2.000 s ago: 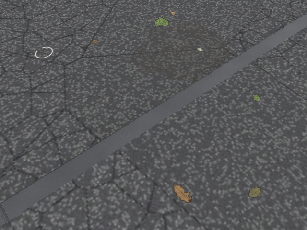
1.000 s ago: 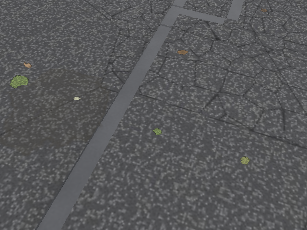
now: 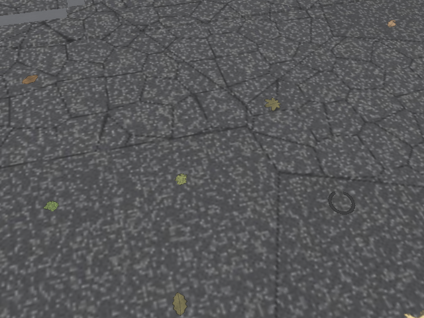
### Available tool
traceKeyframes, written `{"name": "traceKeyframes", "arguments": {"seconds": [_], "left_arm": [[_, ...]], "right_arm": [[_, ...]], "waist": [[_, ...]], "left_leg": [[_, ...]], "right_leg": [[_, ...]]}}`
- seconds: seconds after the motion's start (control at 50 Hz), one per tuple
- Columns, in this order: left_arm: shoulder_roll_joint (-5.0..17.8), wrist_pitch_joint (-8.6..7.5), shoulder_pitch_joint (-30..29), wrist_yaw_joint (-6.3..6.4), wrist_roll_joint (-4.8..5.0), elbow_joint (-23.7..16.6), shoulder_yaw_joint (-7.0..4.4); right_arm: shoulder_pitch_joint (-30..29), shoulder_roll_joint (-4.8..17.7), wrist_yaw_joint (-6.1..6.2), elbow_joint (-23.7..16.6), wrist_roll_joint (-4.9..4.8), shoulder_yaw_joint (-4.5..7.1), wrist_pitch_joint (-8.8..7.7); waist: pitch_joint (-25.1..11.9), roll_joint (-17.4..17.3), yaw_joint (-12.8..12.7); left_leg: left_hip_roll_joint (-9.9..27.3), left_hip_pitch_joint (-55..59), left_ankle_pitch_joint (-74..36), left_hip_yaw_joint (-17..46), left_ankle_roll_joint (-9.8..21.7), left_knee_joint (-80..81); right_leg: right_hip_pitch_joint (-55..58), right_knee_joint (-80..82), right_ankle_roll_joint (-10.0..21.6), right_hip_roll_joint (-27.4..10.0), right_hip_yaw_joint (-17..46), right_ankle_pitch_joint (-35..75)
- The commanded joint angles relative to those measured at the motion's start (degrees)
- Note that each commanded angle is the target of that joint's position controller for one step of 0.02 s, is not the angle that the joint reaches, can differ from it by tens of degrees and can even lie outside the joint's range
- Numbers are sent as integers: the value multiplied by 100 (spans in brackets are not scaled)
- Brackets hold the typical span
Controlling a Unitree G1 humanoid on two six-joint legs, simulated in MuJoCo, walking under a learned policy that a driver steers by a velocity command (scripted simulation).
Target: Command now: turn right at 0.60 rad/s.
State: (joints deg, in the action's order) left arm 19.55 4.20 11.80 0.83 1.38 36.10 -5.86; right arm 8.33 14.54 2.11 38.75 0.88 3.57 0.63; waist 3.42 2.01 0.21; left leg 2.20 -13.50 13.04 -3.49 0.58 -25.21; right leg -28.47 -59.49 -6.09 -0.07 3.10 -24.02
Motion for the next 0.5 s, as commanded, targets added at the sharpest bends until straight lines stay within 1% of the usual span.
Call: {"name": "traceKeyframes", "arguments": {"seconds": [0.02, 0.06, 0.1, 0.12, 0.14, 0.16, 0.18, 0.2, 0.22, 0.24, 0.26, 0.28, 0.3, 0.32, 0.34, 0.36, 0.42, 0.5], "left_arm": [[218, -113, -464, -72, -33, -668, 25], [305, -94, -358, -113, -19, -665, -3], [345, -64, -184, -157, -8, -648, -41], [324, -59, 23, -177, -10, -583, -61], [383, -60, 278, -158, -21, -484, -113], [680, -83, 469, -102, -32, -467, -208], [1334, -131, 462, 1, -80, -671, -296], [1151, -279, 554, -76, -319, -708, -221], [966, -387, 536, -100, -302, -579, -157], [750, -443, 444, -82, -158, -446, -104], [542, -464, 370, -62, -65, -409, -20], [507, -486, 284, -38, -58, -374, 34], [461, -515, 283, -16, -105, -355, 74], [437, -558, 309, 2, -152, -329, 90], [434, -611, 362, 14, -184, -298, 94], [450, -664, 428, 21, -189, -252, 90], [526, -758, 540, 19, -153, -115, 68], [668, -783, 672, -22, -105, 65, 29]], "right_arm": [[-111, 1213, 2, -340, -37, 350, -5], [-127, 1290, -48, -314, -95, 379, -2], [-155, 1330, -77, -276, -189, 391, -17], [-229, 1315, -80, -260, -252, 388, -20], [-112, 1172, -85, -185, -285, 353, -34], [215, 895, -120, -75, -188, 275, -52], [201, 447, -171, -339, 187, 83, -60], [-385, 826, -89, -452, 29, 193, -69], [-454, 1047, -67, -414, -127, 261, -47], [-372, 1057, -82, -357, -145, 287, -53], [-342, 1045, -95, -256, -125, 299, -59], [-277, 1017, -126, -230, -114, 295, -80], [-215, 982, -164, -188, -133, 289, -130], [-174, 972, -190, -145, -161, 290, -186], [-193, 970, -201, -111, -168, 289, -244], [-246, 940, -206, -92, -155, 279, -296], [-373, 802, -233, -67, -134, 222, -389], [-555, 710, -300, -101, -174, 153, -455]], "waist": [[-761, -1247, 223], [-779, -1320, 195], [-773, -1305, 78], [-782, -1240, -73], [-818, -1067, -171], [-872, -180, -144], [-930, 1769, 76], [-1247, 1280, -472], [-1029, 793, -415], [-849, 618, -305], [-690, 531, -293], [-497, 689, -230], [-401, 790, -183], [-349, 777, -165], [-303, 677, -176], [-262, 579, -200], [-186, 506, -259], [-31, 467, -380]], "left_leg": [[1422, 928, -2131, 786, 1244, 607], [1498, 814, -2158, 678, 1207, 539], [1568, 767, -2053, 606, 1074, 330], [1519, 635, -1907, 464, 910, 89], [1367, 333, -1529, 237, 626, -323], [991, -523, -566, -232, 140, -1293], [212, -2222, 2587, -526, -463, -3140], [-21, -2414, 2743, 380, -492, -4067], [117, -2538, 2239, 518, -400, -4352], [226, -2720, 1654, 557, -294, -4143], [305, -2816, 1166, 566, -266, -3974], [273, -2785, 679, 522, -277, -3887], [228, -2739, 332, 485, -277, -3831], [219, -2764, 76, 490, -269, -3672], [221, -2823, -139, 509, -256, -3446], [222, -2883, -315, 523, -252, -3185], [218, -2803, -651, 538, -302, -2305], [194, -2485, -849, 507, -358, -1470]], "right_leg": [[1, 866, 39, -180, -315, -53], [382, 1378, 148, -144, -501, 40], [740, 2089, 335, -100, -610, 365], [1120, 2726, 489, -18, -727, 835], [1698, 3324, 676, 123, -724, 1293], [2627, 3759, 937, -266, 61, 2495], [3399, 3618, 1729, -1933, 2228, 4929], [2687, 3848, 2618, -2361, 2580, 4539], [2599, 4060, 2451, -1980, 2129, 3030], [2566, 4251, 2102, -1631, 1920, 1230], [2528, 4462, 1888, -1427, 1865, -89], [2354, 4705, 1831, -1313, 1857, -561], [2293, 4896, 1804, -1255, 1848, -696], [2358, 5013, 1796, -1238, 1798, -600], [2464, 5074, 1790, -1233, 1730, -378], [2578, 5111, 1782, -1234, 1649, -145], [2696, 5183, 1758, -1213, 1396, 307], [2474, 5232, 1840, -1287, 1256, 474]]}}
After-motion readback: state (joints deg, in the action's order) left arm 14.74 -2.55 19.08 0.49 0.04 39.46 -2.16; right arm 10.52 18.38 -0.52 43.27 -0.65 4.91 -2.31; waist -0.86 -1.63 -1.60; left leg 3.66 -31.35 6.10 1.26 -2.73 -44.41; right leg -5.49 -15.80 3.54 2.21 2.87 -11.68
